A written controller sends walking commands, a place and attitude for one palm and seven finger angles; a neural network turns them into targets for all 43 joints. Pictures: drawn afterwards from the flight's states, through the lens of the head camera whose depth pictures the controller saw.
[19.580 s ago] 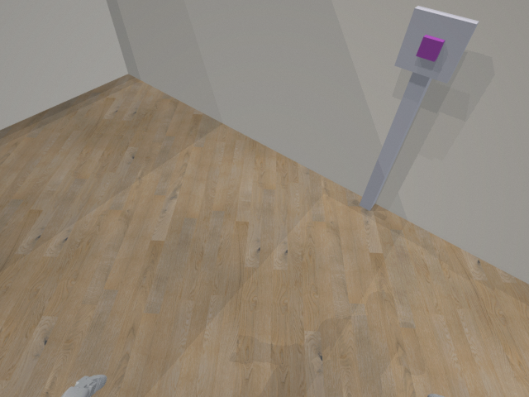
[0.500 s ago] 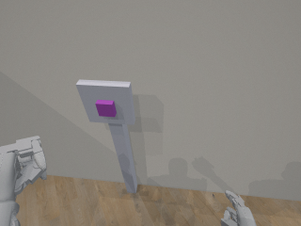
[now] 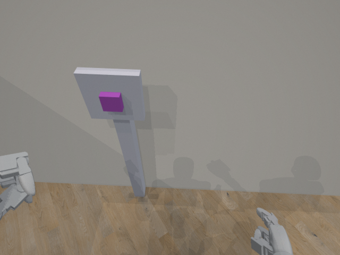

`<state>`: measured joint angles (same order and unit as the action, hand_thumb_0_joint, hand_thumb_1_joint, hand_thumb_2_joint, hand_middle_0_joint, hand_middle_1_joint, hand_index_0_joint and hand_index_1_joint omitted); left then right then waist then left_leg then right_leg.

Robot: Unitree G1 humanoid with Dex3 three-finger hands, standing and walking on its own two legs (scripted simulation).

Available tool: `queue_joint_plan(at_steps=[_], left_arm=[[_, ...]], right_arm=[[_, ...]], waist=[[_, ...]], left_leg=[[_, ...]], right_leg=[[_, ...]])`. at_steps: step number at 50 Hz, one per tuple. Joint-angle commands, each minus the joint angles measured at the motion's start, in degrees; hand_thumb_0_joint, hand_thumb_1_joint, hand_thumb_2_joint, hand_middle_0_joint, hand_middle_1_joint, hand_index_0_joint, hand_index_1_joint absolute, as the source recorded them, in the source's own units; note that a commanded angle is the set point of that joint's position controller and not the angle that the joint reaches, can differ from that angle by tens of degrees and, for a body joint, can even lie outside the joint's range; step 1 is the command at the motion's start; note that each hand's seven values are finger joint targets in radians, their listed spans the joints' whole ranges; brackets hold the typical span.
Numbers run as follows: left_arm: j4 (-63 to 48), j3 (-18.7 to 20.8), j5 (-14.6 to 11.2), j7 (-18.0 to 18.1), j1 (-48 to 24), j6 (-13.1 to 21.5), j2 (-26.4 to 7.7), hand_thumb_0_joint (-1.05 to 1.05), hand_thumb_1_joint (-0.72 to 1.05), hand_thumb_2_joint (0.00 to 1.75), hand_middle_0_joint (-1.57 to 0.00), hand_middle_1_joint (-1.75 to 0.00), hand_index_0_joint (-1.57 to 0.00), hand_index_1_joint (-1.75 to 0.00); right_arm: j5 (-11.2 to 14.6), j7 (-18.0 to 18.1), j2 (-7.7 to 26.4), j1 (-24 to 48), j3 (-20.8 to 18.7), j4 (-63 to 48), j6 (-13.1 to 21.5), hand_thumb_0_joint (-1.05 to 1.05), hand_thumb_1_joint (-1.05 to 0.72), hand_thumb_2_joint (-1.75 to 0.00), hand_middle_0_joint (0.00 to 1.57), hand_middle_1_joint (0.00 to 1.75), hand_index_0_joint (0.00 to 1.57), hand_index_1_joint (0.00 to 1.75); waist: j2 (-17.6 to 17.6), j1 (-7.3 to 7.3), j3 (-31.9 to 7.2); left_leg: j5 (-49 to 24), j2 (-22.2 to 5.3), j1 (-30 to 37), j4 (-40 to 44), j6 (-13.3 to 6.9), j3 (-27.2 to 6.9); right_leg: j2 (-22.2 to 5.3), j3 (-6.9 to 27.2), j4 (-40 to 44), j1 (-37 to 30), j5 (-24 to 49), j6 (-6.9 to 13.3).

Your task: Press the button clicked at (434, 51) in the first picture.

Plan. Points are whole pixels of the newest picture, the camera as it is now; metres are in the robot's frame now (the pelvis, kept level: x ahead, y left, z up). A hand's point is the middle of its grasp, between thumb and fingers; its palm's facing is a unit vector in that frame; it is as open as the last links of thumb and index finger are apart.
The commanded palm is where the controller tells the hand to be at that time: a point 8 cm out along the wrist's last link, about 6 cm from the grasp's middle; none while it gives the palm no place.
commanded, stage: step back with the hand held close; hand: left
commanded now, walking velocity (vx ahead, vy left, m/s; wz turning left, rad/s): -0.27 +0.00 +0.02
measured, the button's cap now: (112, 101) +0.52 +0.21 +0.05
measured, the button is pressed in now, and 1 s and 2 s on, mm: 0 0 0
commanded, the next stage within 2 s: stop stepping back and stand still in 0.76 s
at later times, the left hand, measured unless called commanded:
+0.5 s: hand out of the picture +0.10 +0.25 +0.16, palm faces +0.43 -0.79 -0.43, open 3.1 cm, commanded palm +0.04 +0.29 +0.18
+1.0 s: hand out of the picture +0.01 +0.22 +0.17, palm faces +0.27 -0.82 -0.50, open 3.1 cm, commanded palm -0.06 +0.27 +0.18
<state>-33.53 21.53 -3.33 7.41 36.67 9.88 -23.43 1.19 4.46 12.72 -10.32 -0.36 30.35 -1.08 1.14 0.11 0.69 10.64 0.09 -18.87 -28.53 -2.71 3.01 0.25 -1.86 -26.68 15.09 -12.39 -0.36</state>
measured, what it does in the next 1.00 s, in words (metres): walks backwards: left foot, then right foot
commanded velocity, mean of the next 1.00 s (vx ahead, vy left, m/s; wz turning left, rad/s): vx -0.27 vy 0.01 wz -0.04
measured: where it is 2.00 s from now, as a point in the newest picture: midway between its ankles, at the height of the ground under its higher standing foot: outside the picture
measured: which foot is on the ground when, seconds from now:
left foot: down 0.00-0.44, up 0.46-0.58, down 0.60-0.98, up 1.00-1.00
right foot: down 0.00-0.60, up 0.62-0.96, down 0.98-1.00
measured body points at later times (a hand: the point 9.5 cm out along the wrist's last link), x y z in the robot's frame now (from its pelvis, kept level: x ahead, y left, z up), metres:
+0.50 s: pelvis -0.07 +0.00 -0.01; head -0.05 +0.02 +0.44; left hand +0.08 +0.29 +0.19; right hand +0.12 -0.23 -0.09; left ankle +0.01 +0.09 -0.72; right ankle +0.00 -0.12 -0.74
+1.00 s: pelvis -0.19 -0.01 -0.01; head -0.16 +0.01 +0.44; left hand -0.01 +0.26 +0.19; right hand -0.01 -0.22 -0.08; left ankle -0.07 +0.11 -0.73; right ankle -0.27 -0.11 -0.74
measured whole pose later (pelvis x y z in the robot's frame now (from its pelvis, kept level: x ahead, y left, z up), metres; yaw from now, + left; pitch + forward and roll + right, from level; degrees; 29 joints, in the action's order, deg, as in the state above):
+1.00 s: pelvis -0.19 -0.01 -0.01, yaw -1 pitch +4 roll -1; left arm -38.3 23.5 -3.7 7.2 38.1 11.0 -26.6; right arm -0.9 1.5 7.8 -9.8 1.4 33.2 5.6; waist -1.6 1.4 -0.5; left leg 5.2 -3.3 -28.4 -26.6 0.3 2.3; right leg 2.2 -2.8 -24.0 9.1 -19.0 0.8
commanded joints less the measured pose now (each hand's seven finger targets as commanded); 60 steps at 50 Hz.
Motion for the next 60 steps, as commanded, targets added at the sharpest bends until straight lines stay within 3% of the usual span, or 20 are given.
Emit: queue_joint_plan(at_steps=[1,8,12,17,21,23,27,29,30,31,32,33,38,43,47,48,50,51,54,60], left_arm=[[-10.8,6.0,0.5,1.4,-0.3,3.5,-7.7,0.0,0.9,0.9,-1.3,-1.5,-1.3,-1.5],[-14.0,6.2,1.9,2.2,-2.5,5.7,-8.0,0.0,0.9,0.9,-1.3,-1.5,-1.3,-1.5],[-13.3,7.0,2.5,2.3,-2.2,6.2,-7.2,0.0,0.9,0.9,-1.3,-1.5,-1.3,-1.5],[-12.1,8.1,2.7,1.3,-1.9,7.1,-7.2,0.0,0.9,0.9,-1.3,-1.5,-1.3,-1.5],[-13.4,7.5,1.6,1.6,-4.0,7.1,-8.5,0.0,0.9,0.9,-1.3,-1.5,-1.3,-1.5],[-13.1,5.0,1.7,2.5,-5.5,6.2,-7.7,0.0,0.9,0.9,-1.3,-1.5,-1.3,-1.5],[-12.5,6.9,2.0,2.9,-4.3,5.5,-9.2,0.0,0.9,0.9,-1.3,-1.5,-1.3,-1.5],[-14.3,7.1,1.5,2.9,-4.4,6.3,-9.2,0.0,0.9,0.9,-1.3,-1.5,-1.3,-1.5],[-16.1,7.3,1.9,2.7,-5.2,7.2,-9.1,0.0,0.9,0.9,-1.3,-1.5,-1.3,-1.5],[-15.8,8.3,2.5,2.9,-5.8,7.3,-10.3,0.0,0.9,0.9,-1.3,-1.5,-1.3,-1.5],[-15.5,9.3,1.5,2.6,-4.2,8.1,-10.0,0.0,0.9,0.9,-1.3,-1.5,-1.3,-1.5],[-18.1,9.1,1.3,2.1,-5.1,8.4,-10.4,0.0,0.9,0.9,-1.3,-1.5,-1.3,-1.5],[-19.0,5.0,0.6,1.4,-0.1,6.3,-5.5,0.0,0.9,0.9,-1.3,-1.5,-1.3,-1.5],[-14.9,5.1,-0.1,1.2,-0.5,4.5,-6.5,0.0,0.9,0.9,-1.3,-1.5,-1.3,-1.5],[-15.7,9.2,-0.9,1.2,6.0,3.9,-10.3,0.0,0.9,0.9,-1.3,-1.5,-1.3,-1.5],[-16.6,9.8,-0.9,1.0,6.4,4.1,-11.5,0.0,0.9,0.9,-1.3,-1.5,-1.3,-1.5],[-16.3,12.4,-1.6,1.8,4.3,4.1,-14.4,0.0,0.9,0.9,-1.3,-1.5,-1.3,-1.5],[-15.8,12.5,-1.6,2.3,2.5,4.1,-14.1,0.0,0.9,0.9,-1.3,-1.5,-1.3,-1.5],[-8.7,7.8,-0.2,2.4,1.9,3.2,-8.2,0.0,0.9,0.9,-1.3,-1.5,-1.3,-1.5],[-4.5,2.8,1.8,3.2,-5.7,4.2,-5.6,0.0,0.9,0.9,-1.3,-1.5,-1.3,-1.5]], right_arm=[[-0.4,0.4,8.1,4.9,-2.8,-9.1,3.6,0.0,-0.9,-0.9,0.2,0.3,0.2,0.3],[-1.2,0.5,8.1,3.9,-2.4,-9.1,5.8,0.0,-0.9,-0.9,0.2,0.3,0.2,0.3],[-1.4,0.9,8.3,4.1,-2.3,-8.6,7.2,0.0,-0.9,-0.9,0.2,0.3,0.2,0.3],[-1.6,0.3,7.9,4.4,-2.7,-8.1,8.3,0.0,-0.9,-0.9,0.2,0.3,0.2,0.3],[-1.4,-0.7,6.8,2.4,-3.6,-6.1,7.3,0.0,-0.9,-0.9,0.2,0.3,0.2,0.3],[-1.6,-1.3,5.9,3.3,-3.6,-4.7,6.2,0.0,-0.9,-0.9,0.2,0.3,0.2,0.3],[-1.8,-0.5,4.5,4.6,-1.9,-4.9,4.9,0.0,-0.9,-0.9,0.2,0.3,0.2,0.3],[-1.5,0.3,5.6,4.7,-1.8,-4.7,5.0,0.0,-0.9,-0.9,0.2,0.3,0.2,0.3],[-1.7,0.4,7.4,5.2,-2.5,-5.7,5.6,0.0,-0.9,-0.9,0.2,0.3,0.2,0.3],[-2.3,0.4,5.8,4.6,-3.1,-5.2,6.6,0.0,-0.9,-0.9,0.2,0.3,0.2,0.3],[-2.3,-0.5,4.9,2.1,-3.5,-4.4,8.2,0.0,-0.9,-0.9,0.2,0.3,0.2,0.3],[-3.3,-0.8,5.6,2.8,-3.2,-5.0,9.5,0.0,-0.9,-0.9,0.2,0.3,0.2,0.3],[-1.9,-2.9,6.1,1.8,-4.0,-2.9,10.5,0.0,-0.9,-0.9,0.2,0.3,0.2,0.3],[-2.8,-2.5,6.1,3.5,-3.0,-2.2,10.5,0.0,-0.9,-0.9,0.2,0.3,0.2,0.3],[-1.9,-2.1,5.1,3.9,-2.2,-5.3,9.1,0.0,-0.9,-0.9,0.2,0.3,0.2,0.3],[-1.7,-2.2,4.8,3.8,-2.3,-5.7,8.3,0.0,-0.9,-0.9,0.2,0.3,0.2,0.3],[-1.7,-1.9,4.7,4.7,-1.8,-5.1,6.8,0.0,-0.9,-0.9,0.2,0.3,0.2,0.3],[-1.9,-1.7,5.7,4.2,-1.7,-4.5,7.4,0.0,-0.9,-0.9,0.2,0.3,0.2,0.3],[-0.7,-0.7,4.8,3.3,-1.7,-3.2,7.7,0.0,-0.9,-0.9,0.2,0.3,0.2,0.3],[-1.0,0.4,6.4,1.8,-2.5,-2.2,9.8,0.0,-0.9,-0.9,0.2,0.3,0.2,0.3]], waist=[[1.2,0.08,-5.6],[3.8,0.32,-4.0],[9.4,-0.22,-4.3],[7.3,-0.24,-4.1],[-8.6,0.47,-6.1],[-12.1,0.23,-6.0],[-8.5,0.72,-4.7],[2.0,1.24,-4.2],[14.1,0.55,-5.4],[16.1,0.59,-8.0],[12.0,0.35,-11.2],[15.3,0.32,-12.2],[10.5,0.33,-12.7],[12.6,0.8,-9.7],[9.0,-0.27,-11.0],[3.6,-0.03,-10.8],[-11.6,-1.02,-7.6],[-8.6,-0.9,-8.3],[-8.1,1.43,-5.9],[-7.9,0.16,-2.3]], left_leg=[[7.7,-5.6,-5.9,7.8,-1.0,-7.9],[19.8,-6.4,-11.4,9.4,-1.8,-10.7],[26.4,-10.6,-20.9,16.1,-3.5,-15.1],[27.3,-11.4,-26.4,13.6,-4.6,-15.3],[16.0,-1.0,-6.1,-10.8,1.5,-5.9],[14.4,0.8,-0.2,-28.5,3.2,-5.6],[11.3,-0.9,-0.7,-12.3,2.7,-4.7],[1.0,-2.3,0.5,8.8,2.0,-5.1],[-8.9,-12.5,-4.6,12.7,-1.9,-16.6],[-21.6,-19.2,-3.2,10.4,-4.8,-21.2],[-31.8,-19.4,3.7,7.9,-6.4,-16.5],[-29.3,-20.7,-0.2,8.6,-7.3,-20.0],[-35.3,-16.2,11.4,5.6,-4.5,-10.3],[-12.4,-16.1,6.2,14.1,-4.5,-13.5],[12.9,-5.9,1.1,13.1,1.0,-5.8],[12.9,-2.1,1.7,6.2,3.0,-1.4],[10.8,1.0,-1.8,-20.2,4.2,-2.4],[11.7,1.1,-5.5,-26.3,4.1,-4.5],[6.4,-1.7,-13.1,-22.0,3.3,-4.2],[2.3,-0.4,3.1,5.5,-0.3,0.1]], right_leg=[[-2.6,5.2,2.7,-6.0,3.7,0.0],[-1.7,5.5,2.7,-5.2,-8.5,0.3],[2.0,2.8,-8.5,-14.1,-1.7,-0.5],[2.9,5.5,-12.3,-16.6,1.9,-0.4],[-10.3,23.0,9.5,7.7,-10.4,5.9],[-18.5,25.2,14.8,15.8,-9.9,10.4],[-12.0,13.8,7.0,9.0,9.8,6.6],[-4.9,8.8,-3.5,4.5,12.6,2.4],[1.1,5.2,-14.4,1.1,7.1,-0.4],[2.4,4.4,-23.5,4.1,-7.8,-0.8],[3.5,5.9,-29.7,9.3,-14.5,-0.2],[3.1,6.5,-36.3,8.8,-17.7,-0.8],[2.9,1.4,-25.8,11.3,-13.6,-1.5],[3.8,-0.2,-13.4,4.5,-16.3,-1.5],[2.8,-3.8,10.3,-10.1,-6.2,0.8],[-1.3,-0.7,13.8,-7.9,-5.6,2.2],[-19.2,18.1,20.4,6.1,-11.0,8.9],[-21.1,17.6,18.4,6.2,-8.1,10.6],[-15.2,10.4,10.0,-5.8,13.3,7.1],[-11.6,8.5,5.8,-4.7,13.4,2.7]])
